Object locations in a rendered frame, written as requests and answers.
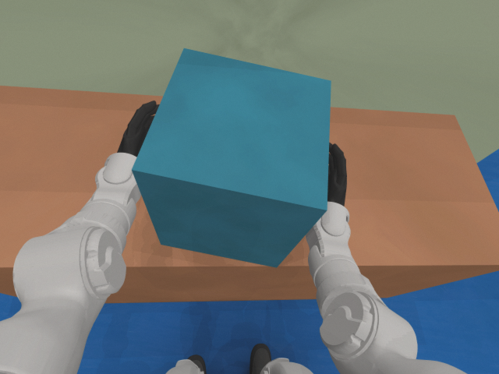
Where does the pedestal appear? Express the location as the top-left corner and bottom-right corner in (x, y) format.
(0, 86), (499, 303)

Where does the robot right shin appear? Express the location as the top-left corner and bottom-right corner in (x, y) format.
(260, 358), (289, 374)

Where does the robot left hand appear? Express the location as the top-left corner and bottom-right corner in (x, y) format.
(117, 101), (159, 157)

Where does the right robot forearm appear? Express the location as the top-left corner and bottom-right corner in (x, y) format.
(306, 202), (387, 319)

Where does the robot shin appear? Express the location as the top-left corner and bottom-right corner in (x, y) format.
(260, 358), (289, 374)
(175, 359), (198, 369)

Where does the right robot upper arm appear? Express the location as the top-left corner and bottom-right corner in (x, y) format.
(320, 291), (467, 374)

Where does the robot right hand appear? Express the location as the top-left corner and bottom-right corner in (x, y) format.
(327, 143), (347, 206)

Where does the carton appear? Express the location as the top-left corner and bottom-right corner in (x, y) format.
(132, 48), (331, 268)

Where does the left robot forearm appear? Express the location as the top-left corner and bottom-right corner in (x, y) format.
(13, 153), (141, 298)

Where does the left robot upper arm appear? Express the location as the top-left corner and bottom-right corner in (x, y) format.
(0, 226), (126, 374)

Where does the robot left shin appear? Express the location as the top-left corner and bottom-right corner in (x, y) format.
(175, 359), (198, 369)

